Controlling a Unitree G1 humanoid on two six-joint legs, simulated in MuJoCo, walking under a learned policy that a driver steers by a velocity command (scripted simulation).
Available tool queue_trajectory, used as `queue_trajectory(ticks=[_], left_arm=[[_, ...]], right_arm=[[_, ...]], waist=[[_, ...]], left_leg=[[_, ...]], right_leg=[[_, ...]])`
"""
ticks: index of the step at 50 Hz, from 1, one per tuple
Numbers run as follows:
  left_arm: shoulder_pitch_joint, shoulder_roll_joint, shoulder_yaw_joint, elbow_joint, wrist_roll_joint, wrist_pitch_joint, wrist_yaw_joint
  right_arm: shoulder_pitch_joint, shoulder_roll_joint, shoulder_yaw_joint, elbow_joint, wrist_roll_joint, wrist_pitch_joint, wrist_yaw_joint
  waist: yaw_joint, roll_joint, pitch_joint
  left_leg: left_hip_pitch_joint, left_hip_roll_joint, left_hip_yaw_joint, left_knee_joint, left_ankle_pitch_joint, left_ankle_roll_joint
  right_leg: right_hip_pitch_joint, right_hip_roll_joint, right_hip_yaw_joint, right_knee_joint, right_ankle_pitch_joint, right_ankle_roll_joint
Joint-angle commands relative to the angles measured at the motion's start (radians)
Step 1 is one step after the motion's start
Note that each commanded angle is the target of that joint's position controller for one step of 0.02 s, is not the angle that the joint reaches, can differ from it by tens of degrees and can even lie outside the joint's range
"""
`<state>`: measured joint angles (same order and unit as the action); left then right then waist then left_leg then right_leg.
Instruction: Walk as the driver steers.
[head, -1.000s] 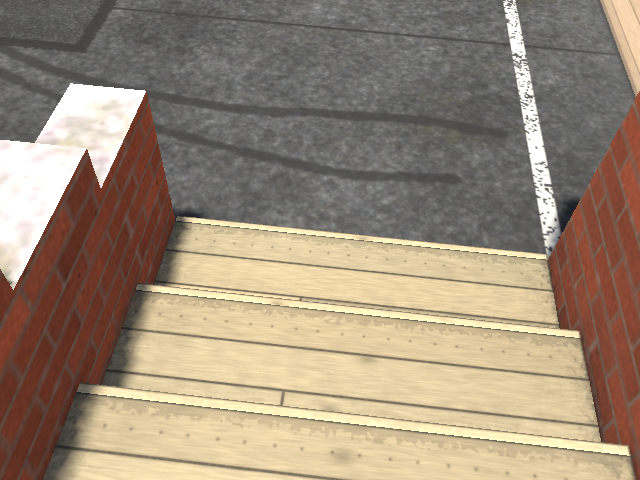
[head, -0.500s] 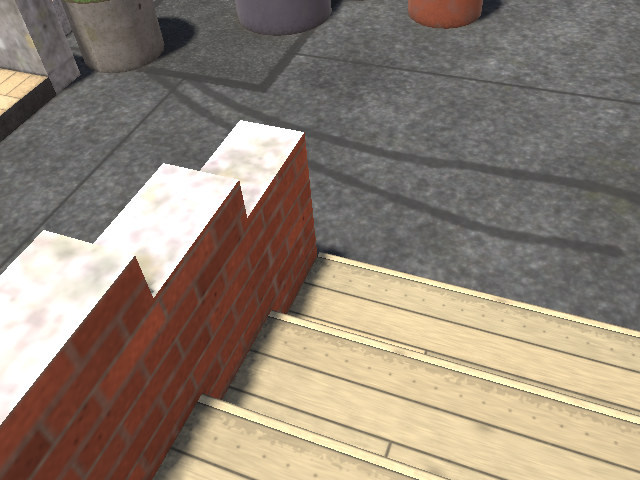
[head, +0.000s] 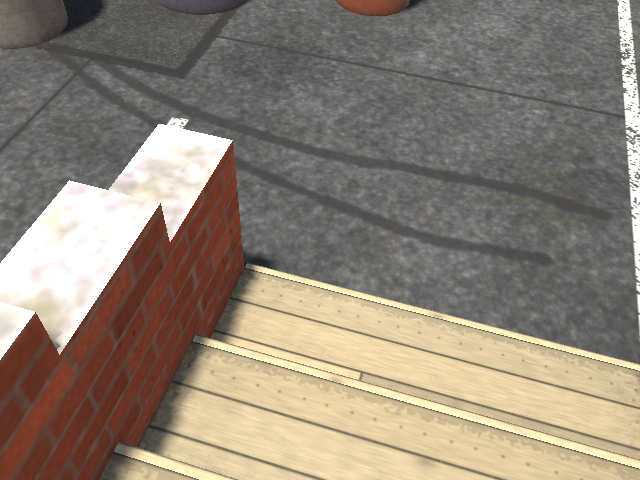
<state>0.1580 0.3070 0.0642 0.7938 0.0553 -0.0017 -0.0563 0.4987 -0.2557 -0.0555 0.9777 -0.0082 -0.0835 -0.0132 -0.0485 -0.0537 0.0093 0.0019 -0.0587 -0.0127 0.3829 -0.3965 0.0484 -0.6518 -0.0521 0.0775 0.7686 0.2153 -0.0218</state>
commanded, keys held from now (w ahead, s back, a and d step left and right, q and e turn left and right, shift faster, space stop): w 0.74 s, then w+e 0.26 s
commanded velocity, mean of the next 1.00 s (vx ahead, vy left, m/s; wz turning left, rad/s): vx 0.49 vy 0.00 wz -0.06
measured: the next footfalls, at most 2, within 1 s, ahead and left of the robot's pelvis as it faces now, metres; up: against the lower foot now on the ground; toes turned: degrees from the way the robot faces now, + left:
right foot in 0.20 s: +0.29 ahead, -0.16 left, -0.13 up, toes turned -2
left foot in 0.86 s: +0.70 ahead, +0.12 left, -0.26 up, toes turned +3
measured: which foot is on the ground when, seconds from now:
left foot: down 0.00-0.22, up 0.24-0.84, down 0.86-1.00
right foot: up 0.00-0.18, down 0.20-0.86, up 0.88-1.00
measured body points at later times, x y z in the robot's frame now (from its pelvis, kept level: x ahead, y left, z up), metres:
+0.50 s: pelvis +0.29 -0.08 -0.13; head +0.32 -0.09 +0.32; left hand +0.25 +0.17 -0.27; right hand +0.40 -0.34 -0.27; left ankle +0.43 +0.05 -0.80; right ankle +0.25 -0.16 -0.86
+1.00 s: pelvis +0.61 +0.02 -0.27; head +0.65 +0.04 +0.18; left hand +0.56 +0.28 -0.42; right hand +0.70 -0.24 -0.40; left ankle +0.66 +0.12 -1.00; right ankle +0.49 -0.13 -0.80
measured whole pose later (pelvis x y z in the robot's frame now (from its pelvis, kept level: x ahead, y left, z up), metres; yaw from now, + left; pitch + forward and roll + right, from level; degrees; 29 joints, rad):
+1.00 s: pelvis +0.61 +0.02 -0.27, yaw -4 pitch -1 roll -1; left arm 0.42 0.24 0.07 1.03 0.02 -0.03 0.04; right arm 0.17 -0.21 -0.04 0.98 -0.04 -0.07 0.01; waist 0.08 -0.03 0.10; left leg -0.34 0.05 0.10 0.65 -0.28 0.03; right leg -0.51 -0.02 0.05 1.68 -0.52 -0.08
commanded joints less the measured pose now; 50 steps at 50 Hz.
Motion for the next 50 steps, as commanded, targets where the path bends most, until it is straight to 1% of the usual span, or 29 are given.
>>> queue_trajectory(ticks=[1, 6, 9, 10, 11, 12, 13, 14, 15, 17, 19, 20, 22, 25, 28, 31, 35, 37, 38, 40, 42, 43, 44, 45, 46, 47, 48, 49, 50], left_arm=[[-0.195, 0.024, -0.002, -0.090, 0.003, -0.025, -0.013], [-0.261, 0.005, -0.019, -0.082, -0.032, -0.054, -0.014], [-0.045, 0.060, 0.001, 0.027, -0.028, -0.065, 0.019], [0.167, 0.065, 0.007, 0.105, -0.009, -0.068, 0.029], [0.303, 0.138, 0.025, 0.158, 0.002, -0.074, 0.029], [0.409, 0.163, 0.035, 0.143, -0.019, -0.064, 0.017], [0.456, 0.174, 0.042, 0.128, -0.064, -0.047, 0.005], [0.376, 0.163, 0.043, 0.102, -0.054, -0.032, 0.028], [0.272, 0.105, 0.026, 0.100, -0.032, -0.026, 0.052], [0.211, 0.066, 0.006, 0.099, -0.003, -0.049, 0.056], [0.162, 0.038, -0.005, 0.120, -0.019, -0.093, 0.037], [0.133, 0.043, -0.004, 0.121, -0.044, -0.113, 0.039], [0.116, 0.043, -0.007, 0.128, -0.046, -0.119, 0.041], [0.206, 0.055, -0.007, 0.163, -0.043, -0.092, 0.043], [0.262, 0.053, -0.008, 0.169, -0.031, -0.079, 0.041], [0.430, 0.064, 0.007, 0.226, -0.005, -0.080, 0.079], [0.543, 0.051, 0.008, 0.251, 0.018, -0.087, 0.094], [0.473, 0.018, -0.004, 0.235, 0.008, -0.101, 0.092], [0.406, -0.002, -0.015, 0.209, -0.004, -0.104, 0.082], [0.369, 0.061, -0.008, 0.214, -0.026, -0.104, 0.071], [0.348, 0.095, 0.004, 0.222, -0.040, -0.092, 0.069], [0.381, 0.076, 0.004, 0.249, -0.051, -0.083, 0.073], [0.457, 0.006, 0.008, 0.275, -0.080, -0.081, 0.083], [0.582, -0.018, 0.004, 0.251, -0.119, -0.093, 0.105], [0.481, 0.003, 0.009, 0.231, -0.104, -0.085, 0.117], [0.366, -0.019, 0.002, 0.185, -0.076, -0.066, 0.117], [0.267, -0.013, 0.002, 0.157, -0.031, -0.047, 0.106], [0.243, -0.019, 0.009, 0.146, -0.002, -0.022, 0.093], [0.222, -0.006, 0.017, 0.137, 0.002, -0.007, 0.079]], right_arm=[[-0.006, -0.099, -0.010, -0.035, -0.007, -0.022, -0.023], [0.032, -0.114, -0.001, -0.019, -0.035, -0.004, -0.049], [0.076, -0.118, 0.002, 0.018, -0.046, 0.021, -0.054], [0.054, -0.134, -0.005, 0.025, -0.028, 0.027, -0.050], [0.167, -0.092, -0.006, 0.056, 0.000, 0.023, -0.040], [0.286, -0.066, -0.001, 0.065, 0.055, 0.014, -0.049], [0.193, -0.137, -0.005, 0.034, 0.068, 0.002, -0.053], [0.016, -0.156, -0.014, -0.010, 0.046, 0.002, -0.048], [-0.123, -0.142, -0.010, -0.040, 0.013, 0.010, -0.034], [-0.147, -0.069, 0.002, -0.049, -0.033, 0.053, -0.011], [-0.108, -0.034, -0.007, -0.017, -0.039, 0.082, -0.004], [-0.178, -0.025, -0.006, -0.046, -0.037, 0.081, 0.006], [-0.232, -0.005, 0.000, -0.049, -0.049, 0.070, 0.026], [-0.217, -0.011, 0.004, -0.020, -0.031, 0.082, 0.042], [-0.364, -0.055, -0.007, -0.043, -0.033, 0.087, 0.046], [-0.570, -0.091, -0.021, -0.107, -0.037, 0.045, 0.036], [-0.757, -0.057, -0.008, -0.173, -0.021, 0.001, 0.049], [-0.786, -0.034, 0.008, -0.191, -0.022, -0.013, 0.067], [-0.746, -0.010, 0.015, -0.176, -0.007, -0.011, 0.073], [-0.581, -0.034, 0.005, -0.103, -0.019, 0.006, 0.074], [-0.224, -0.108, -0.024, 0.015, -0.032, 0.015, 0.050], [-0.042, -0.186, -0.052, 0.060, -0.046, 0.015, 0.039], [0.069, -0.240, -0.063, 0.086, -0.065, 0.010, 0.042], [0.091, -0.226, -0.052, 0.058, -0.059, 0.011, 0.051], [0.065, -0.194, -0.048, 0.040, -0.038, 0.024, 0.049], [-0.002, -0.207, -0.051, 0.033, -0.033, 0.027, 0.022], [-0.130, -0.142, -0.030, -0.016, -0.026, 0.022, 0.007], [-0.166, -0.128, -0.021, -0.032, -0.028, 0.015, -0.005], [-0.227, -0.072, -0.002, -0.036, -0.019, 0.000, -0.002]], waist=[[-0.035, 0.120, 0.110], [-0.090, 0.086, 0.154], [-0.031, 0.039, 0.092], [0.070, -0.009, -0.006], [0.081, -0.170, -0.123], [0.094, -0.283, -0.393], [0.197, -0.222, -0.542], [0.198, -0.148, -0.421], [0.168, -0.062, -0.196], [0.081, 0.022, -0.032], [0.002, 0.019, 0.040], [-0.015, -0.004, 0.082], [-0.019, -0.066, 0.054], [-0.007, -0.071, -0.013], [0.036, -0.001, 0.081], [0.135, 0.025, 0.145], [0.243, 0.029, 0.187], [0.225, 0.060, 0.217], [0.217, 0.105, 0.209], [0.171, 0.109, 0.129], [0.010, 0.089, -0.051], [-0.083, 0.134, -0.118], [-0.084, 0.252, -0.225], [-0.030, 0.268, -0.381], [-0.072, 0.209, -0.368], [-0.056, 0.230, -0.243], [-0.027, 0.152, -0.116], [0.003, 0.198, -0.050], [0.061, 0.099, 0.031]], left_leg=[[-0.113, 0.213, -0.166, 0.020, 0.166, 0.145], [-0.106, 0.182, -0.160, 0.201, 0.207, 0.122], [-0.060, 0.167, -0.154, 0.519, 0.443, 0.128], [-0.161, 0.122, -0.105, 0.783, 0.496, 0.117], [-0.436, 0.033, -0.035, 1.131, 0.043, 0.068], [-0.756, -0.017, -0.061, 1.578, -0.515, 0.018], [-0.925, 0.003, -0.089, 1.677, -0.407, 0.023], [-0.978, 0.049, -0.033, 1.565, -0.233, 0.011], [-0.962, 0.074, 0.016, 1.476, -0.111, 0.001], [-0.792, 0.129, -0.061, 1.287, -0.037, 0.020], [-0.708, 0.142, -0.079, 1.030, 0.112, 0.029], [-0.634, 0.146, -0.059, 0.771, 0.248, 0.006], [-0.501, 0.133, 0.002, 0.505, 0.377, -0.011], [-0.420, 0.127, 0.011, 0.526, 0.461, 0.013], [-0.525, 0.122, 0.032, 0.487, 0.400, 0.024], [-0.972, 0.186, -0.130, 0.414, 0.417, 0.023], [-1.071, 0.183, -0.064, 0.285, 0.407, -0.003], [-0.874, 0.208, -0.057, 0.073, 0.613, -0.008], [-0.630, 0.168, 0.013, -0.053, 0.765, -0.014], [-0.331, 0.138, 0.030, -0.031, 0.855, -0.016], [0.021, 0.128, 0.070, -0.040, 0.886, 0.002], [0.272, 0.162, 0.073, -0.003, 0.886, 0.005], [0.505, 0.326, -0.044, 0.258, 1.185, 0.037], [0.639, 0.541, -0.235, 0.394, 1.383, 0.086], [0.568, 0.568, -0.296, 0.280, 1.070, 0.106], [0.355, 0.584, -0.371, 0.093, 0.576, 0.155], [0.101, 0.533, -0.323, -0.028, 0.267, 0.156], [-0.090, 0.567, -0.350, -0.032, 0.336, 0.200], [-0.256, 0.504, -0.231, -0.034, 0.381, 0.143]], right_leg=[[-0.024, -0.018, -0.029, -0.159, 0.205, -0.014], [0.105, -0.046, -0.017, -0.392, 0.216, -0.020], [0.318, -0.029, -0.057, -0.473, 0.061, -0.026], [0.586, 0.015, -0.136, -0.445, 0.100, -0.026], [0.931, -0.078, -0.064, -0.241, 0.446, -0.046], [1.349, -0.313, 0.155, 0.075, 0.687, -0.152], [1.398, -0.414, 0.361, -0.062, 0.240, -0.266], [1.189, -0.393, 0.404, -0.287, -0.214, -0.274], [0.910, -0.342, 0.358, -0.398, -0.288, -0.264], [0.530, -0.325, 0.319, -0.419, -0.150, -0.285], [0.357, -0.225, 0.202, -0.441, -0.098, -0.227], [0.269, -0.165, 0.115, -0.506, -0.093, -0.195], [0.268, -0.117, 0.045, -0.516, -0.053, -0.208], [0.368, -0.165, 0.043, -0.478, 0.074, -0.226], [0.446, -0.166, 0.061, -0.466, -0.110, -0.225], [0.900, -0.254, 0.192, -0.361, -0.148, -0.247], [0.993, -0.200, 0.178, -0.278, -0.153, -0.235], [0.809, -0.152, 0.125, -0.275, -0.236, -0.194], [0.610, -0.072, 0.072, -0.289, -0.376, -0.151], [0.538, -0.060, 0.084, -0.175, -0.319, -0.147], [0.488, -0.012, 0.031, 0.259, -0.123, -0.127], [0.322, 0.041, 0.011, 0.577, -0.377, -0.114], [0.056, 0.142, 0.011, 1.053, -1.062, -0.079], [-0.121, 0.084, 0.095, 1.151, -1.062, -0.074], [-0.221, 0.036, 0.046, 1.122, -0.964, -0.063], [-0.291, 0.040, -0.040, 1.087, -0.843, -0.043], [-0.222, -0.005, -0.038, 0.973, -0.687, -0.057], [-0.141, -0.011, -0.046, 0.981, -0.674, -0.056], [-0.070, -0.059, 0.022, 0.751, -0.540, -0.055]])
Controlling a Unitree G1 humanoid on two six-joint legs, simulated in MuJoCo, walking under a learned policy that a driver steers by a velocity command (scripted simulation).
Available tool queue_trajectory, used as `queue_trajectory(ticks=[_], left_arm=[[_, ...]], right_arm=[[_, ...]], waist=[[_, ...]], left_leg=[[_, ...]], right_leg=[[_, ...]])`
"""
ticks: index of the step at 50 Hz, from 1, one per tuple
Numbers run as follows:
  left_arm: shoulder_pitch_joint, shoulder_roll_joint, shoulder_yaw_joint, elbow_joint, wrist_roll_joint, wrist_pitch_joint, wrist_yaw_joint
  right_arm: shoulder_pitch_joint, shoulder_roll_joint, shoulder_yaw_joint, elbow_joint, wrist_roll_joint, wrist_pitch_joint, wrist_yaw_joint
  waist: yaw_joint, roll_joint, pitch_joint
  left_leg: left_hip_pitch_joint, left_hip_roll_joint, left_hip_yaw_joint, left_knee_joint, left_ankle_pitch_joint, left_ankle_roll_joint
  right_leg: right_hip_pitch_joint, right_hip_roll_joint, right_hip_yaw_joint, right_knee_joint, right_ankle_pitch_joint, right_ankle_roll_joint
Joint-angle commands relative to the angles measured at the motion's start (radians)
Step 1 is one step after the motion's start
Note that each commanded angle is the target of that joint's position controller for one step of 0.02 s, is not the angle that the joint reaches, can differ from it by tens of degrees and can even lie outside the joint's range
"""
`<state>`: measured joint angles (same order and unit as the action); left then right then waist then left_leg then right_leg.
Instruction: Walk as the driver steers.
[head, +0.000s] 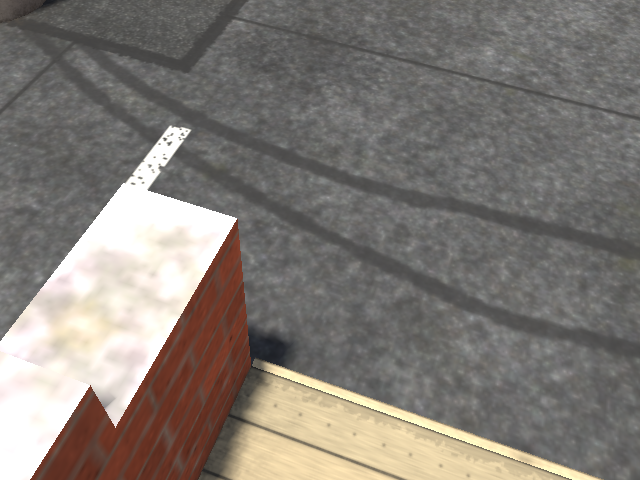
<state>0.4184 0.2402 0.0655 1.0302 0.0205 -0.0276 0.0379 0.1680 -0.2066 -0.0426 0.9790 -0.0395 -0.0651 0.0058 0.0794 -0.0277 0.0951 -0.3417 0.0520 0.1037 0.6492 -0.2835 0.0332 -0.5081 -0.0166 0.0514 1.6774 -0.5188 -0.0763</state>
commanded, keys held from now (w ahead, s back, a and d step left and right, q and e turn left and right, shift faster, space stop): w+e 0.14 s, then e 0.86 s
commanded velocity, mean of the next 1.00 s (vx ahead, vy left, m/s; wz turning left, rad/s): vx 0.19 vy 0.00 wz -0.55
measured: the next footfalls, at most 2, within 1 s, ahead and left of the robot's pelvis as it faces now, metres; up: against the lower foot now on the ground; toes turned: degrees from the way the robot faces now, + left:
right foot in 0.26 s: +0.22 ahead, -0.09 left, +0.00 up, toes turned -14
left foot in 1.00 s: +0.42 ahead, +0.07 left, -0.13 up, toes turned -36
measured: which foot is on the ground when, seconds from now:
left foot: down 0.00-0.28, up 0.30-0.98, down 1.00-1.00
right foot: up 0.00-0.24, down 0.26-1.00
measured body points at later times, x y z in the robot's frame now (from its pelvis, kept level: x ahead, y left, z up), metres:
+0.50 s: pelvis +0.17 -0.03 +0.00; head +0.22 -0.05 +0.44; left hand +0.31 +0.20 -0.13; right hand +0.23 -0.31 -0.13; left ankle +0.26 +0.11 -0.64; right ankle +0.18 -0.08 -0.72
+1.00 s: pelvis +0.28 +0.03 -0.07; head +0.28 +0.05 +0.38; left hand +0.50 +0.22 -0.19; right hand +0.32 -0.30 -0.13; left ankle +0.40 +0.08 -0.83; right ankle +0.19 -0.08 -0.72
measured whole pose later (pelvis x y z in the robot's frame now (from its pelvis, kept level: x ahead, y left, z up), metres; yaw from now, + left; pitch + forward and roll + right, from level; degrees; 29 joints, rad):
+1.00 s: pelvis +0.28 +0.03 -0.07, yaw -34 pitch +0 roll -4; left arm 0.33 0.28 0.06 0.71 0.03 0.04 0.03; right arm 0.08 -0.25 -0.03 0.66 0.00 -0.01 -0.02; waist 0.05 0.05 -0.03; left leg -0.23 0.06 -0.10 0.28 0.28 -0.02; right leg -0.45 0.27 0.22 1.11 -0.62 -0.03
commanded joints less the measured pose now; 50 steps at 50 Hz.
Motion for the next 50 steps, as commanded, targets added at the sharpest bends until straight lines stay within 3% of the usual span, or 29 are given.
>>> queue_trajectory(ticks=[1, 2, 4, 5, 7, 8, 10, 12, 13, 14, 15, 16, 17, 18, 19, 20, 21, 22, 24, 25, 28, 31, 36, 41, 43, 45, 47, 49, 50], left_arm=[[-0.025, 0.015, 0.011, -0.094, 0.011, 0.036, -0.029], [-0.046, -0.025, -0.002, -0.120, 0.013, 0.039, -0.038], [-0.131, -0.034, -0.013, -0.163, 0.023, 0.026, -0.053], [-0.124, -0.046, -0.022, -0.175, 0.025, 0.028, -0.061], [-0.133, -0.012, -0.016, -0.180, 0.021, 0.037, -0.072], [-0.169, 0.016, -0.008, -0.196, 0.022, 0.042, -0.073], [-0.238, 0.017, -0.005, -0.229, 0.042, 0.048, -0.073], [-0.130, 0.037, 0.004, -0.198, 0.035, 0.049, -0.063], [0.002, 0.059, 0.018, -0.158, 0.028, 0.041, -0.060], [0.082, 0.127, 0.038, -0.133, 0.019, 0.022, -0.050], [-0.011, 0.223, 0.052, -0.163, -0.012, 0.018, -0.047], [-0.003, 0.207, 0.044, -0.201, -0.038, 0.007, -0.048], [-0.095, 0.169, 0.036, -0.213, -0.032, 0.015, -0.044], [-0.163, 0.204, 0.040, -0.251, 0.004, 0.029, -0.033], [-0.201, 0.137, 0.024, -0.261, 0.013, 0.030, -0.029], [-0.200, 0.104, 0.012, -0.265, 0.005, 0.023, -0.027], [-0.200, 0.115, 0.015, -0.264, 0.010, 0.024, -0.024], [-0.172, 0.127, 0.017, -0.267, 0.009, 0.017, -0.023], [-0.155, 0.154, 0.028, -0.270, 0.017, 0.017, -0.026], [-0.148, 0.143, 0.026, -0.281, 0.009, 0.018, -0.027], [-0.084, 0.138, 0.023, -0.277, -0.008, 0.024, -0.022], [0.008, 0.147, 0.021, -0.245, -0.002, 0.011, -0.006], [-0.018, 0.150, 0.021, -0.294, 0.008, 0.029, -0.010], [-0.067, 0.162, 0.019, -0.335, 0.002, 0.042, -0.016], [-0.067, 0.154, 0.016, -0.340, 0.001, 0.040, -0.017], [-0.107, 0.153, 0.015, -0.351, 0.006, 0.044, -0.007], [-0.085, 0.141, 0.016, -0.348, 0.015, 0.062, 0.006], [-0.074, 0.116, 0.011, -0.354, 0.010, 0.065, -0.008], [-0.085, 0.099, 0.013, -0.364, -0.007, 0.063, -0.021]], right_arm=[[0.090, -0.117, -0.014, -0.036, 0.010, -0.025, -0.024], [0.054, -0.114, -0.014, -0.033, 0.012, -0.036, -0.029], [0.080, -0.109, -0.010, -0.027, 0.035, -0.054, -0.040], [0.079, -0.132, -0.015, -0.029, 0.037, -0.051, -0.040], [0.096, -0.148, -0.028, -0.051, 0.033, -0.052, -0.041], [0.125, -0.122, -0.025, -0.051, 0.033, -0.041, -0.041], [0.175, -0.103, -0.023, -0.059, 0.044, -0.024, -0.044], [0.120, -0.161, -0.038, -0.105, 0.034, -0.008, -0.045], [0.078, -0.197, -0.050, -0.129, 0.038, -0.005, -0.042], [0.053, -0.199, -0.059, -0.146, 0.049, -0.003, -0.040], [0.158, -0.119, -0.043, -0.196, 0.035, -0.003, -0.034], [0.172, -0.133, -0.038, -0.199, 0.017, 0.005, -0.046], [0.129, -0.139, -0.044, -0.169, 0.033, 0.030, -0.058], [0.227, -0.099, -0.032, -0.193, 0.035, 0.042, -0.058], [0.180, -0.126, -0.040, -0.173, 0.020, 0.064, -0.064], [0.148, -0.128, -0.045, -0.166, 0.011, 0.080, -0.070], [0.128, -0.087, -0.033, -0.163, 0.002, 0.091, -0.067], [0.101, -0.094, -0.032, -0.176, 0.004, 0.091, -0.065], [0.124, -0.086, -0.026, -0.169, 0.004, 0.082, -0.058], [0.103, -0.100, -0.031, -0.174, 0.006, 0.080, -0.056], [0.001, -0.110, -0.037, -0.218, 0.007, 0.089, -0.048], [-0.108, -0.146, -0.050, -0.267, 0.004, 0.089, -0.053], [-0.137, -0.152, -0.053, -0.291, 0.006, 0.081, -0.046], [-0.196, -0.120, -0.023, -0.343, -0.013, 0.072, -0.017], [-0.210, -0.105, -0.009, -0.374, -0.004, 0.062, -0.019], [-0.147, -0.094, 0.001, -0.377, 0.025, 0.052, -0.021], [-0.066, -0.096, -0.005, -0.344, 0.060, 0.049, -0.026], [0.042, -0.099, -0.021, -0.292, 0.052, 0.059, -0.041], [0.159, -0.132, -0.030, -0.257, 0.035, 0.053, -0.038]], waist=[[-0.028, 0.101, 0.001], [-0.001, 0.148, 0.005], [-0.015, 0.168, -0.006], [-0.001, 0.197, -0.059], [-0.006, 0.184, -0.123], [-0.016, 0.117, -0.106], [-0.043, 0.098, -0.069], [0.002, 0.120, -0.119], [0.068, 0.118, -0.166], [0.123, -0.027, -0.146], [-0.006, -0.296, -0.112], [0.002, -0.133, -0.174], [-0.044, 0.057, -0.088], [-0.107, -0.077, -0.163], [-0.125, -0.024, -0.109], [-0.116, 0.012, -0.078], [-0.130, 0.044, -0.103], [-0.110, 0.043, -0.116], [-0.111, 0.021, -0.229], [-0.102, 0.033, -0.245], [-0.073, 0.047, -0.210], [-0.015, -0.028, -0.165], [-0.026, -0.026, -0.169], [-0.033, -0.039, -0.133], [-0.031, -0.044, -0.126], [-0.060, -0.072, -0.124], [-0.065, -0.051, -0.089], [-0.076, 0.085, -0.083], [-0.120, 0.178, -0.133]], left_leg=[[-0.060, 0.326, -0.238, -0.331, 0.328, 0.128], [-0.117, 0.283, -0.169, -0.346, 0.363, 0.116], [-0.104, 0.244, -0.079, -0.343, 0.550, 0.105], [-0.074, 0.245, -0.038, -0.314, 0.643, 0.105], [-0.009, 0.265, -0.010, -0.262, 0.559, 0.104], [0.044, 0.273, -0.001, -0.219, 0.561, 0.105], [0.103, 0.286, 0.023, -0.129, 0.630, 0.083], [0.060, 0.243, 0.095, 0.088, 0.858, 0.041], [-0.019, 0.230, 0.094, 0.306, 0.862, 0.033], [-0.211, 0.127, 0.087, 0.647, 0.295, -0.003], [-0.463, -0.025, 0.046, 0.918, -0.277, -0.049], [-0.493, 0.010, -0.103, 0.894, -0.262, -0.049], [-0.403, 0.026, -0.118, 0.818, -0.213, -0.043], [-0.389, 0.004, -0.141, 0.793, -0.213, -0.053], [-0.415, 0.042, -0.167, 0.741, -0.184, -0.054], [-0.370, 0.050, -0.165, 0.690, -0.163, -0.049], [-0.322, 0.040, -0.140, 0.647, -0.126, -0.049], [-0.325, 0.032, -0.127, 0.564, -0.074, -0.045], [-0.281, 0.006, -0.113, 0.590, 0.101, -0.034], [-0.298, 0.007, -0.119, 0.590, 0.117, -0.029], [-0.374, -0.005, -0.134, 0.532, 0.163, -0.030], [-0.554, 0.004, -0.214, 0.447, 0.157, -0.058], [-0.479, -0.019, -0.236, 0.412, 0.136, -0.077], [-0.356, -0.059, -0.232, 0.215, 0.329, -0.055], [-0.279, -0.070, -0.250, 0.076, 0.326, -0.054], [-0.061, -0.055, -0.271, -0.122, 0.393, -0.045], [0.149, 0.010, -0.255, -0.374, 0.591, -0.048], [0.457, 0.047, -0.176, -0.476, 0.699, -0.071], [0.611, 0.135, -0.217, -0.384, 0.753, -0.057]], right_leg=[[-0.119, -0.081, 0.031, -0.317, 0.276, 0.011], [-0.059, -0.074, 0.012, -0.469, 0.383, 0.025], [0.005, -0.049, -0.031, -0.726, 0.507, 0.021], [0.071, -0.022, -0.073, -0.733, 0.534, 0.014], [0.108, -0.014, -0.125, -0.634, 0.653, -0.014], [0.040, -0.023, -0.102, -0.639, 0.625, -0.031], [0.007, -0.012, -0.110, -0.688, 0.524, -0.055], [0.222, 0.068, -0.167, -0.787, 0.371, -0.088], [0.385, 0.100, -0.167, -0.862, 0.371, -0.112], [0.540, 0.025, -0.036, -1.045, 0.702, -0.167], [0.578, -0.201, 0.371, -1.142, 1.177, -0.280], [0.560, -0.282, 0.477, -1.207, 1.265, -0.345], [0.392, -0.219, 0.368, -1.235, 1.124, -0.297], [0.338, -0.301, 0.487, -1.270, 0.871, -0.367], [0.295, -0.267, 0.477, -1.262, 0.741, -0.336], [0.229, -0.205, 0.379, -1.242, 0.810, -0.297], [0.205, -0.160, 0.320, -1.248, 0.816, -0.264], [0.230, -0.144, 0.290, -1.235, 0.961, -0.249], [0.289, -0.137, 0.263, -1.188, 1.097, -0.251], [0.313, -0.127, 0.264, -1.181, 1.100, -0.240], [0.369, -0.095, 0.289, -1.197, 0.929, -0.218], [0.531, -0.107, 0.387, -1.179, 0.760, -0.244], [0.422, -0.104, 0.473, -1.145, 0.759, -0.276], [0.213, -0.019, 0.515, -1.072, 0.333, -0.234], [0.169, 0.007, 0.530, -1.019, 0.268, -0.209], [0.064, 0.045, 0.497, -0.970, 0.220, -0.155], [-0.016, 0.091, 0.465, -0.889, 0.126, -0.105], [-0.215, 0.181, 0.320, -0.626, -0.040, -0.026], [-0.354, 0.241, 0.191, -0.271, -0.152, 0.013]])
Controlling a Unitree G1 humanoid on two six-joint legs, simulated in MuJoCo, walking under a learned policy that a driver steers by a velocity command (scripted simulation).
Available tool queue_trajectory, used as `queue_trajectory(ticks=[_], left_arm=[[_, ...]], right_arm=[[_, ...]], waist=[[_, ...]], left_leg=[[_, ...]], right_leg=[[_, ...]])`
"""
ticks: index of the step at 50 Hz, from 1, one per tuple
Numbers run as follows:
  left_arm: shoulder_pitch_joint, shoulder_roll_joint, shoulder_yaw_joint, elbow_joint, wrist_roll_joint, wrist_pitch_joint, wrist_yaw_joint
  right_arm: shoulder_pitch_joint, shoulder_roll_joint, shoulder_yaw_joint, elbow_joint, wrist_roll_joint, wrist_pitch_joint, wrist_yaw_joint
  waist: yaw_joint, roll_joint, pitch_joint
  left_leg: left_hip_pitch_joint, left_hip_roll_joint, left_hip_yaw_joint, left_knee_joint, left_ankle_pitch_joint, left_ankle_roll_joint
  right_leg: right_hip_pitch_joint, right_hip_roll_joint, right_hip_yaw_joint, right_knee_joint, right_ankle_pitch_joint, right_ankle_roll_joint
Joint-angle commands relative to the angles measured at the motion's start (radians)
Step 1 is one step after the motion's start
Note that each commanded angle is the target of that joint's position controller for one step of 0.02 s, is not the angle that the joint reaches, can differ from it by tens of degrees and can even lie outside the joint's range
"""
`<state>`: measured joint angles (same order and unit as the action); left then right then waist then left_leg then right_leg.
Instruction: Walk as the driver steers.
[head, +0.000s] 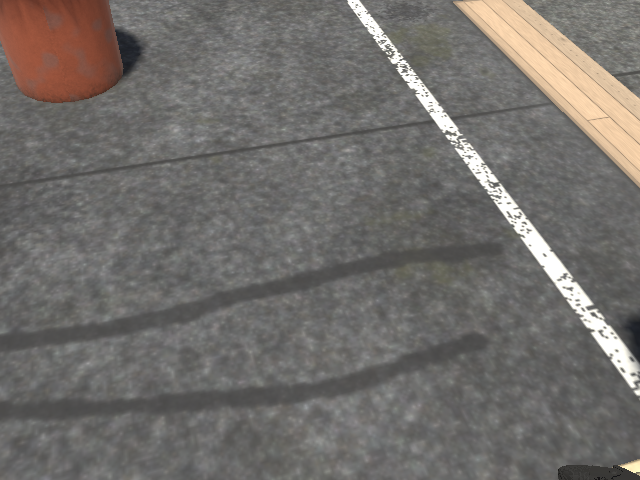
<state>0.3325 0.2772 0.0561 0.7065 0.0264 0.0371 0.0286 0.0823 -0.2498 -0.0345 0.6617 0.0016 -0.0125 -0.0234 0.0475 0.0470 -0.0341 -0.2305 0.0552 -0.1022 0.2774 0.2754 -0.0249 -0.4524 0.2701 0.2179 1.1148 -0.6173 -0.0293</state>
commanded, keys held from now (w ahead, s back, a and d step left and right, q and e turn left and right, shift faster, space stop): e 0.06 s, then w+e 0.14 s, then e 0.30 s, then no key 0.10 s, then q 0.40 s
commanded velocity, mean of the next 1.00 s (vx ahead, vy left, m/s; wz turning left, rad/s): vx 0.07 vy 0.00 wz -0.30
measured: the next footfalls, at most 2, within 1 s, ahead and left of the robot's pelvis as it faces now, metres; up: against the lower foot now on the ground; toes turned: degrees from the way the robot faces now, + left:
right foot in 0.60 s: -0.01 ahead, -0.14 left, +0.13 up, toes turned -23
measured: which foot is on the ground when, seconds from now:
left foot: down 0.00-0.62, up 0.64-1.00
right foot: down 0.00-0.00, up 0.02-0.58, down 0.60-1.00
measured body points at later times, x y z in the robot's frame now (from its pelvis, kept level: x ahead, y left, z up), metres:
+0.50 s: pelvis +0.00 +0.00 -0.04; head +0.00 +0.02 +0.41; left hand +0.29 +0.13 -0.09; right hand -0.07 -0.27 -0.16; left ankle +0.05 +0.12 -0.79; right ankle -0.04 -0.11 -0.54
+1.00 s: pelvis +0.03 -0.08 +0.03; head +0.06 -0.12 +0.48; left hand +0.17 +0.15 -0.07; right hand +0.09 -0.37 -0.10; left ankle +0.12 +0.03 -0.61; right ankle -0.05 -0.13 -0.65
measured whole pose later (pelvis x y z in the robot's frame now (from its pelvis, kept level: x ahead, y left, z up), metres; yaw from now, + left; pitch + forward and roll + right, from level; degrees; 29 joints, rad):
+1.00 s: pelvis +0.03 -0.08 +0.03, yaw -16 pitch +2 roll +2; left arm 0.34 0.21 0.02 0.69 0.03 0.01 0.04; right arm 0.19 -0.29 -0.08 0.69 -0.05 0.09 0.01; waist 0.01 0.04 0.05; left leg -0.71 -0.10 -0.05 1.19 -0.04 0.01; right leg -0.38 -0.05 -0.12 0.97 -0.62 -0.06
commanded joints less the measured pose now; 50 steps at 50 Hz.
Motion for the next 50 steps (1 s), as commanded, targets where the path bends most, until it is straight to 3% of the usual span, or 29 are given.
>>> queue_trajectory(ticks=[1, 2, 3, 4, 5, 6, 7, 9, 11, 13, 16, 21, 22, 23, 25, 27, 29, 30, 31, 32, 33, 34, 35, 36, 37, 40, 42, 48, 50], left_arm=[[0.032, 0.006, 0.019, -0.076, -0.020, 0.006, -0.015], [0.111, -0.006, 0.013, -0.093, 0.001, 0.001, -0.007], [0.111, 0.009, 0.008, -0.094, 0.036, 0.004, 0.002], [0.045, 0.027, 0.000, -0.120, 0.049, 0.006, -0.004], [-0.068, 0.083, 0.014, -0.129, 0.052, 0.022, -0.015], [-0.113, 0.094, 0.022, -0.142, 0.044, 0.041, -0.033], [-0.134, 0.091, 0.019, -0.153, 0.032, 0.055, -0.045], [-0.160, 0.021, -0.007, -0.176, 0.024, 0.071, -0.053], [-0.170, -0.007, -0.017, -0.192, 0.036, 0.064, -0.045], [-0.182, -0.037, -0.030, -0.229, 0.028, 0.057, -0.045], [-0.213, -0.032, -0.035, -0.275, 0.029, 0.053, -0.039], [-0.278, -0.035, -0.040, -0.348, 0.009, 0.063, -0.040], [-0.301, -0.046, -0.050, -0.367, -0.004, 0.061, -0.046], [-0.320, -0.051, -0.052, -0.370, -0.002, 0.057, -0.047], [-0.328, -0.066, -0.066, -0.385, -0.009, 0.045, -0.049], [-0.327, -0.052, -0.071, -0.373, -0.032, 0.033, -0.055], [-0.201, -0.046, -0.067, -0.332, -0.064, 0.027, -0.064], [-0.089, -0.025, -0.056, -0.292, -0.065, 0.014, -0.068], [-0.050, 0.081, -0.035, -0.296, -0.060, -0.006, -0.069], [0.062, 0.188, -0.008, -0.265, -0.057, 0.002, -0.030], [0.070, 0.122, -0.034, -0.229, -0.043, -0.019, -0.015], [-0.028, 0.089, -0.051, -0.222, -0.025, -0.029, -0.006], [-0.111, 0.086, -0.050, -0.202, -0.015, -0.023, -0.007], [-0.177, 0.043, -0.061, -0.191, -0.017, -0.019, -0.009], [-0.190, -0.001, -0.070, -0.187, -0.015, -0.019, -0.017], [-0.108, 0.042, -0.037, -0.150, -0.015, -0.024, -0.029], [-0.063, 0.061, -0.014, -0.125, -0.006, -0.028, -0.025], [0.039, 0.033, -0.007, -0.058, 0.009, -0.044, 0.019], [0.062, 0.031, -0.004, -0.048, 0.010, -0.045, 0.025]], right_arm=[[0.315, -0.115, -0.026, 0.056, -0.009, -0.019, 0.012], [0.319, -0.150, -0.038, 0.050, 0.005, -0.035, 0.028], [0.258, -0.192, -0.059, 0.026, 0.016, -0.049, 0.029], [0.142, -0.208, -0.067, -0.023, 0.017, -0.054, 0.013], [0.062, -0.123, -0.036, -0.042, 0.005, -0.035, 0.003], [0.068, -0.088, -0.016, -0.033, 0.007, -0.013, -0.008], [0.098, -0.079, -0.004, -0.025, 0.003, -0.003, -0.011], [0.206, -0.133, -0.017, 0.007, -0.010, 0.000, -0.019], [0.279, -0.137, -0.020, 0.026, -0.005, -0.008, -0.024], [0.316, -0.142, -0.029, 0.031, -0.018, -0.020, -0.010], [0.350, -0.134, -0.026, 0.027, -0.015, -0.025, -0.009], [0.361, -0.154, -0.029, 0.023, -0.031, -0.023, -0.009], [0.372, -0.149, -0.026, 0.032, -0.033, -0.017, -0.014], [0.374, -0.177, -0.034, 0.024, -0.044, -0.022, -0.012], [0.334, -0.210, -0.044, 0.014, -0.052, -0.025, -0.008], [0.285, -0.224, -0.048, -0.011, -0.041, -0.015, 0.002], [0.264, -0.249, -0.056, -0.018, -0.016, 0.010, 0.024], [0.268, -0.251, -0.055, -0.005, -0.014, 0.025, 0.035], [0.306, -0.201, -0.045, -0.040, -0.035, 0.035, 0.047], [0.102, -0.134, -0.023, -0.164, -0.020, 0.046, 0.064], [0.087, -0.102, -0.004, -0.145, 0.000, 0.060, 0.068], [0.145, -0.093, 0.003, -0.104, 0.018, 0.064, 0.061], [0.198, -0.085, 0.005, -0.067, 0.015, 0.060, 0.043], [0.248, -0.094, -0.005, -0.033, -0.001, 0.063, 0.024], [0.274, -0.121, -0.025, 0.002, -0.016, 0.074, 0.014], [0.222, -0.122, -0.045, -0.005, -0.028, 0.082, 0.017], [0.166, -0.102, -0.045, -0.024, -0.032, 0.075, 0.023], [0.044, -0.075, -0.054, -0.053, -0.059, 0.087, 0.029], [0.021, -0.071, -0.054, -0.058, -0.058, 0.084, 0.033]], waist=[[-0.061, 0.134, -0.063], [0.002, 0.109, -0.118], [0.017, 0.115, -0.137], [-0.007, 0.209, -0.156], [-0.013, 0.143, -0.061], [-0.027, 0.165, 0.010], [-0.028, 0.120, 0.065], [-0.047, 0.080, 0.102], [-0.064, 0.040, 0.083], [-0.063, 0.036, 0.039], [-0.066, 0.029, 0.043], [-0.081, 0.044, 0.044], [-0.082, 0.045, 0.051], [-0.106, 0.074, 0.041], [-0.082, 0.105, 0.006], [-0.079, 0.114, -0.011], [-0.047, 0.165, -0.037], [0.021, 0.075, -0.068], [0.012, -0.182, -0.066], [0.096, -0.517, -0.049], [0.068, -0.326, 0.000], [0.014, -0.268, 0.041], [-0.053, -0.298, 0.074], [-0.101, -0.331, 0.086], [-0.117, -0.298, 0.084], [-0.107, -0.151, 0.019], [-0.085, -0.128, 0.019], [-0.014, -0.153, 0.001], [0.000, -0.155, -0.018]], left_leg=[[0.512, 0.238, -0.015, 0.275, 0.701, 0.028], [0.482, 0.327, -0.115, 0.314, 0.800, 0.068], [0.408, 0.409, -0.209, 0.256, 0.501, 0.189], [0.277, 0.446, -0.297, 0.116, -0.170, 0.293], [0.097, 0.340, -0.209, 0.004, -0.564, 0.258], [-0.009, 0.295, -0.206, -0.030, -0.748, 0.228], [-0.083, 0.249, -0.168, -0.041, -0.844, 0.190], [-0.117, 0.211, -0.117, -0.069, -0.995, 0.147], [-0.045, 0.223, -0.109, -0.060, -0.954, 0.172], [0.016, 0.245, -0.101, -0.058, -0.861, 0.203], [0.062, 0.281, -0.062, -0.063, -0.774, 0.223], [0.130, 0.303, 0.018, -0.058, -0.573, 0.256], [0.159, 0.282, 0.056, -0.065, -0.655, 0.229], [0.137, 0.294, 0.074, -0.068, -0.544, 0.240], [0.129, 0.312, 0.138, -0.076, -0.459, 0.219], [0.021, 0.278, 0.256, -0.086, -0.344, 0.184], [-0.067, 0.284, 0.282, -0.041, -0.151, 0.181], [-0.078, 0.239, 0.337, 0.151, 0.033, 0.147], [-0.242, 0.171, 0.349, 0.490, -0.114, 0.079], [-0.523, 0.043, 0.189, 0.625, -0.800, 0.024], [-0.457, -0.009, -0.040, 0.702, -0.865, 0.016], [-0.437, -0.062, -0.113, 0.732, -0.837, 0.013], [-0.434, -0.099, -0.128, 0.746, -0.786, 0.009], [-0.377, -0.113, -0.099, 0.788, -0.707, 0.008], [-0.342, -0.139, -0.038, 0.888, -0.616, 0.009], [-0.440, -0.165, 0.012, 1.079, -0.495, 0.043], [-0.524, -0.154, 0.017, 1.075, -0.415, 0.057], [-0.642, -0.139, 0.013, 0.923, -0.308, 0.031], [-0.627, -0.125, 0.019, 0.830, -0.275, 0.029]], right_leg=[[-0.493, -0.010, -0.110, 0.721, -0.215, -0.025], [-0.557, -0.054, -0.116, 0.908, -0.141, -0.010], [-0.642, -0.099, -0.153, 1.079, -0.022, 0.016], [-0.667, -0.147, -0.159, 1.145, 0.089, 0.039], [-0.644, -0.171, -0.139, 1.119, 0.201, 0.058], [-0.622, -0.181, -0.153, 1.123, 0.202, 0.062], [-0.613, -0.182, -0.147, 1.078, 0.219, 0.063], [-0.627, -0.172, -0.192, 1.054, 0.234, 0.060], [-0.671, -0.170, -0.195, 1.078, 0.218, 0.053], [-0.689, -0.177, -0.189, 1.107, 0.186, 0.047], [-0.705, -0.205, -0.176, 1.077, 0.174, 0.051], [-0.690, -0.253, -0.177, 0.981, 0.093, 0.043], [-0.684, -0.291, -0.191, 0.737, 0.026, 0.038], [-0.614, -0.284, -0.212, 0.793, 0.067, 0.026], [-0.498, -0.328, -0.224, 0.630, -0.004, -0.011], [-0.237, -0.319, -0.268, 0.389, -0.156, -0.053], [0.039, -0.252, -0.283, 0.175, -0.140, -0.089], [0.164, -0.213, -0.234, -0.032, -0.027, -0.105], [0.231, -0.322, 0.129, -0.274, 0.170, -0.151], [0.228, -0.512, 0.560, -0.585, 0.721, -0.187], [0.143, -0.564, 0.533, -0.622, 0.949, -0.195], [0.077, -0.561, 0.432, -0.551, 0.886, -0.201], [0.034, -0.540, 0.295, -0.490, 0.805, -0.196], [-0.048, -0.515, 0.164, -0.420, 0.739, -0.183], [-0.082, -0.502, 0.083, -0.370, 0.802, -0.177], [0.009, -0.525, 0.060, -0.356, 0.793, -0.156], [0.092, -0.518, 0.023, -0.368, 0.727, -0.132], [0.287, -0.524, -0.060, -0.366, 0.734, -0.145], [0.322, -0.536, -0.078, -0.357, 0.720, -0.152]])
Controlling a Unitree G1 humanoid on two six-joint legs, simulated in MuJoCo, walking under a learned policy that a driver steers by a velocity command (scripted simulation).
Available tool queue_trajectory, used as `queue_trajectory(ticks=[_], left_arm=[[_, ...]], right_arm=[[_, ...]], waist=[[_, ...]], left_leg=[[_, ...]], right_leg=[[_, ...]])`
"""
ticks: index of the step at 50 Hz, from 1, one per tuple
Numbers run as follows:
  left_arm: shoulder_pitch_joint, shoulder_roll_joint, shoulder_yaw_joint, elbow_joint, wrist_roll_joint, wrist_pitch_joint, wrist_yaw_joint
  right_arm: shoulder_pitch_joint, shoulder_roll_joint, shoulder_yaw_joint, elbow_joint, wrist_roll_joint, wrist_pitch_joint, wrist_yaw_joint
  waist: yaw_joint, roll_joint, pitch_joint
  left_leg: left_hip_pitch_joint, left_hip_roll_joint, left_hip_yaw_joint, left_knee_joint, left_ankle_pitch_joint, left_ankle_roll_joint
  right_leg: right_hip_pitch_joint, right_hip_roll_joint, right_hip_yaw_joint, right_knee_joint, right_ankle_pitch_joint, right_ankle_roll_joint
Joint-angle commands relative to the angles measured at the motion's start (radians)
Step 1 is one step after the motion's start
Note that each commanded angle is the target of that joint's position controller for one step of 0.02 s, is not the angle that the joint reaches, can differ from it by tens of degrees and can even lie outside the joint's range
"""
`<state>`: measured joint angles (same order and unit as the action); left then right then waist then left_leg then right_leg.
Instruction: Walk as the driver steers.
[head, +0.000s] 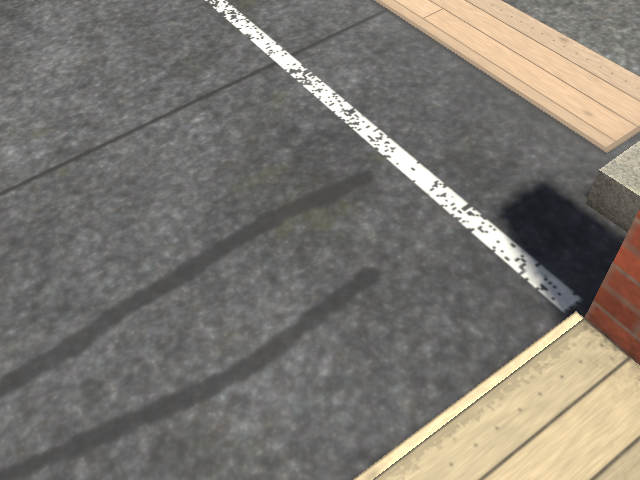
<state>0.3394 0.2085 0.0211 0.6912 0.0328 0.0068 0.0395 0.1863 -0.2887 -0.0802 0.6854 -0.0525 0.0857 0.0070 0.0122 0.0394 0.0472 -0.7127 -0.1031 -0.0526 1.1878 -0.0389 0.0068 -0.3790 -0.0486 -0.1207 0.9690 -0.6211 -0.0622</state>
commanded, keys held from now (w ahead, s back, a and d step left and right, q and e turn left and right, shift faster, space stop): q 0.06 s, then w+q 0.70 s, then no key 0.24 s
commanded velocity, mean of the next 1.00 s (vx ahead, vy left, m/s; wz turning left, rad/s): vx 0.31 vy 0.00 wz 0.50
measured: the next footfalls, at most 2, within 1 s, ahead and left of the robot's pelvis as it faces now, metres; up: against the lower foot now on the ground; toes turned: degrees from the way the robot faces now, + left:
left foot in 0.30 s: +0.17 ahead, +0.13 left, -0.13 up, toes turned +12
right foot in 0.94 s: +0.65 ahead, +0.12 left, -0.26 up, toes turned +34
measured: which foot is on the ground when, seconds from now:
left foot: up 0.00-0.28, down 0.30-0.96, up 0.98-1.00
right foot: down 0.00-0.28, up 0.30-0.92, down 0.94-1.00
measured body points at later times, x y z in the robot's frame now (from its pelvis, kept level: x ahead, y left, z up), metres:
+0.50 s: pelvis +0.15 +0.08 -0.09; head +0.16 +0.11 +0.36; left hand +0.20 +0.34 -0.22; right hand +0.25 -0.15 -0.21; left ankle +0.13 +0.12 -0.82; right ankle +0.27 -0.06 -0.68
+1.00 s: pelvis +0.47 +0.13 -0.21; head +0.52 +0.13 +0.24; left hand +0.57 +0.44 -0.29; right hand +0.53 -0.14 -0.35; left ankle +0.17 +0.13 -0.74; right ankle +0.61 +0.10 -0.95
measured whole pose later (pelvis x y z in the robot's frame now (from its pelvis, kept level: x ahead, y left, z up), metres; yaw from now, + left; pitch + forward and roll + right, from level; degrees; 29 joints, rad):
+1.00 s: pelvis +0.47 +0.13 -0.21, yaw +32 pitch +3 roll +2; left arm 0.00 0.22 0.04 0.77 0.03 -0.12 -0.02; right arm 0.51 -0.25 -0.07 0.93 0.03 -0.05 -0.05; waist -0.14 0.03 0.03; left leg -0.16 -0.19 -0.21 1.43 -0.88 0.07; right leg -0.42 0.01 0.04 0.41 -0.01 -0.02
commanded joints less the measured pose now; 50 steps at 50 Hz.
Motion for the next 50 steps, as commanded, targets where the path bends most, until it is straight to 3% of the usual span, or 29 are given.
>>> queue_trajectory(ticks=[1, 6, 10, 12, 13, 14, 15, 16, 17, 18, 19, 20, 21, 24, 27, 28, 30, 33, 34, 37, 40, 41, 43, 45, 46, 47, 48, 49, 50], left_arm=[[0.065, 0.104, 0.033, -0.024, 0.006, -0.012, 0.014], [0.101, 0.137, 0.052, 0.021, 0.012, -0.008, 0.005], [0.109, 0.175, 0.066, 0.057, 0.025, 0.008, 0.006], [0.103, 0.184, 0.070, 0.087, 0.032, 0.005, 0.004], [0.065, 0.195, 0.073, 0.101, 0.035, 0.000, 0.004], [0.092, 0.168, 0.067, 0.123, 0.021, -0.006, -0.005], [0.062, 0.053, 0.046, 0.118, 0.023, -0.013, -0.016], [0.027, 0.048, 0.042, 0.030, 0.026, -0.024, -0.032], [-0.080, 0.117, 0.047, -0.044, 0.018, -0.038, -0.033], [-0.146, 0.141, 0.045, -0.023, 0.032, -0.042, -0.021], [-0.157, 0.142, 0.046, -0.001, 0.035, -0.036, -0.014], [-0.106, 0.127, 0.039, 0.016, 0.030, -0.024, -0.011], [-0.107, 0.108, 0.033, 0.018, 0.031, -0.014, -0.014], [-0.192, 0.087, 0.017, -0.011, 0.025, -0.008, -0.032], [-0.300, 0.086, 0.017, -0.021, 0.026, -0.024, -0.042], [-0.336, 0.055, 0.006, -0.032, 0.023, -0.023, -0.046], [-0.310, 0.089, 0.021, -0.002, 0.011, -0.029, -0.060], [-0.419, 0.096, 0.022, -0.037, 0.005, -0.040, -0.063], [-0.434, 0.114, 0.031, -0.039, 0.016, -0.047, -0.065], [-0.544, 0.152, 0.043, -0.061, 0.011, -0.064, -0.068], [-0.622, 0.095, 0.026, -0.080, 0.019, -0.097, -0.070], [-0.609, 0.083, 0.018, -0.084, 0.009, -0.106, -0.074], [-0.498, 0.040, 0.019, -0.035, -0.014, -0.109, -0.088], [-0.319, 0.067, 0.034, 0.032, -0.029, -0.108, -0.070], [-0.186, 0.086, 0.043, 0.083, -0.014, -0.116, -0.052], [-0.055, 0.124, 0.058, 0.120, 0.016, -0.127, -0.041], [0.097, 0.176, 0.069, 0.169, 0.025, -0.127, -0.039], [0.190, 0.223, 0.073, 0.168, 0.014, -0.127, -0.054], [0.187, 0.188, 0.070, 0.136, -0.028, -0.112, -0.071]], right_arm=[[-0.104, -0.029, -0.008, -0.084, -0.002, -0.018, 0.006], [-0.195, 0.018, 0.010, -0.092, 0.028, -0.028, 0.043], [-0.242, 0.022, 0.015, -0.090, 0.053, -0.033, 0.038], [-0.155, 0.006, 0.005, -0.047, 0.067, -0.039, 0.033], [0.003, -0.010, -0.007, 0.018, 0.071, -0.045, 0.025], [0.146, -0.036, -0.020, 0.092, 0.040, -0.054, 0.015], [0.189, -0.102, -0.026, 0.105, 0.032, -0.066, 0.020], [0.276, -0.167, -0.024, 0.091, 0.077, -0.070, 0.031], [0.301, -0.226, -0.053, 0.102, 0.085, -0.059, 0.023], [0.244, -0.163, -0.033, 0.100, 0.069, -0.058, 0.006], [0.145, -0.083, -0.008, 0.087, 0.067, -0.059, -0.005], [0.118, -0.054, 0.010, 0.081, 0.049, -0.073, -0.010], [0.114, -0.027, 0.022, 0.087, 0.046, -0.090, -0.016], [0.100, -0.079, 0.016, 0.097, 0.055, -0.139, -0.021], [0.207, -0.072, 0.012, 0.115, 0.077, -0.140, -0.026], [0.237, -0.075, 0.008, 0.121, 0.074, -0.137, -0.027], [0.275, -0.089, -0.002, 0.116, 0.054, -0.135, -0.022], [0.346, -0.060, 0.006, 0.113, 0.039, -0.132, -0.021], [0.400, -0.058, 0.000, 0.134, 0.032, -0.136, -0.027], [0.461, -0.090, -0.015, 0.149, 0.026, -0.145, -0.036], [0.467, -0.056, -0.013, 0.158, 0.039, -0.153, -0.051], [0.423, -0.037, -0.010, 0.154, 0.034, -0.155, -0.059], [0.370, -0.006, 0.005, 0.162, 0.045, -0.160, -0.055], [0.376, -0.023, 0.000, 0.179, 0.038, -0.163, -0.058], [0.372, -0.054, -0.007, 0.194, 0.034, -0.156, -0.054], [0.407, -0.074, -0.012, 0.213, 0.055, -0.150, -0.045], [0.428, -0.035, -0.008, 0.233, 0.065, -0.139, -0.048], [0.647, -0.037, -0.014, 0.246, 0.138, -0.129, -0.067], [0.607, -0.086, -0.002, 0.251, 0.115, -0.129, -0.077]], waist=[[0.042, -0.133, -0.095], [0.071, -0.156, -0.018], [0.087, -0.137, 0.082], [0.043, -0.096, 0.058], [-0.046, -0.063, -0.006], [-0.093, 0.050, -0.127], [-0.088, 0.166, -0.135], [-0.079, 0.087, -0.192], [-0.145, 0.133, -0.303], [-0.110, 0.053, -0.122], [-0.065, 0.021, -0.008], [-0.015, 0.053, 0.001], [0.011, 0.015, 0.024], [0.046, -0.004, 0.018], [-0.026, 0.058, -0.019], [-0.042, 0.060, -0.035], [-0.045, 0.049, -0.093], [-0.078, 0.026, -0.020], [-0.092, 0.027, -0.014], [-0.153, 0.024, 0.022], [-0.197, 0.027, 0.054], [-0.191, -0.022, 0.089], [-0.172, -0.030, 0.053], [-0.121, -0.051, 0.023], [-0.059, -0.100, -0.007], [0.000, -0.146, -0.081], [0.041, -0.184, -0.170], [-0.026, -0.351, -0.463], [0.033, -0.272, -0.595]], left_leg=[[-0.133, 0.039, -0.028, -0.147, 0.078, 0.000], [0.039, 0.091, 0.042, -0.434, 0.205, 0.039], [0.121, 0.109, 0.123, -0.517, -0.069, 0.090], [0.284, 0.109, 0.154, -0.588, -0.157, 0.117], [0.447, 0.105, 0.153, -0.687, -0.107, 0.140], [0.702, 0.047, 0.164, -0.725, -0.079, 0.141], [0.893, 0.184, -0.076, -0.529, -0.010, 0.206], [0.971, 0.355, -0.431, -0.573, 0.205, 0.274], [1.071, 0.474, -0.774, -0.906, -0.450, 0.378], [0.940, 0.472, -0.684, -0.951, -0.577, 0.342], [0.752, 0.396, -0.542, -0.921, -0.524, 0.284], [0.629, 0.364, -0.500, -0.897, -0.477, 0.270], [0.524, 0.325, -0.456, -0.886, -0.433, 0.249], [0.342, 0.196, -0.345, -0.950, -0.222, 0.234], [0.449, 0.176, -0.286, -0.939, 0.059, 0.227], [0.461, 0.168, -0.274, -0.928, 0.121, 0.209], [0.585, 0.193, -0.314, -0.880, 0.167, 0.216], [0.664, 0.214, -0.384, -0.850, 0.200, 0.248], [0.814, 0.223, -0.454, -0.792, 0.125, 0.277], [1.005, 0.230, -0.507, -0.713, 0.106, 0.302], [0.949, 0.201, -0.492, -0.659, 0.170, 0.273], [0.806, 0.123, -0.425, -0.637, 0.024, 0.222], [0.532, 0.060, -0.362, -0.612, -0.107, 0.156], [0.535, 0.039, -0.351, -0.448, -0.126, 0.142], [0.524, 0.003, -0.301, -0.272, -0.132, 0.129], [0.430, -0.023, -0.240, -0.039, -0.228, 0.111], [0.246, -0.093, -0.149, 0.244, -0.719, 0.081], [0.023, -0.127, -0.127, 0.703, -0.965, 0.011], [-0.089, -0.049, -0.123, 0.790, -0.875, 0.010]], right_leg=[[0.249, -0.217, 0.249, -0.189, 0.684, -0.110], [0.112, -0.244, 0.235, -0.201, 0.360, -0.095], [0.031, -0.281, 0.248, -0.201, 0.255, -0.102], [0.009, -0.271, 0.205, -0.096, 0.237, -0.100], [0.011, -0.254, 0.141, 0.089, 0.346, -0.084], [-0.045, -0.158, 0.008, 0.413, 0.414, -0.061], [-0.425, -0.032, -0.069, 0.921, -0.127, -0.016], [-0.642, 0.001, 0.053, 1.088, -0.112, -0.009], [-0.805, 0.037, 0.120, 1.046, 0.000, 0.025], [-0.868, -0.009, 0.124, 0.965, 0.100, 0.024], [-0.815, -0.032, 0.131, 0.871, 0.190, 0.023], [-0.743, -0.049, 0.157, 0.770, 0.242, 0.025], [-0.693, -0.059, 0.184, 0.697, 0.327, 0.034], [-0.504, -0.041, 0.167, 0.299, 0.534, 0.078], [-0.371, -0.009, 0.142, -0.055, 0.684, 0.095], [-0.322, 0.014, 0.127, -0.102, 0.735, 0.096], [-0.332, 0.016, 0.152, -0.035, 0.797, 0.074], [-0.397, 0.024, 0.170, -0.065, 0.672, 0.067], [-0.506, 0.000, 0.266, -0.098, 0.710, 0.060], [-0.694, 0.011, 0.283, -0.192, 0.641, 0.058], [-0.640, 0.009, 0.261, -0.291, 0.707, 0.057], [-0.483, 0.000, 0.255, -0.498, 0.854, 0.072], [-0.045, 0.020, 0.217, -0.613, 1.099, 0.065], [0.121, -0.006, 0.238, -0.689, 1.154, 0.058], [0.239, -0.003, 0.194, -0.749, 1.194, 0.060], [0.450, -0.042, 0.180, -0.724, 1.233, 0.057], [0.689, -0.134, 0.225, -0.560, 1.518, 0.053], [1.100, -0.395, 0.460, -0.159, 2.141, -0.112], [1.107, -0.422, 0.533, -0.168, 2.068, -0.160]])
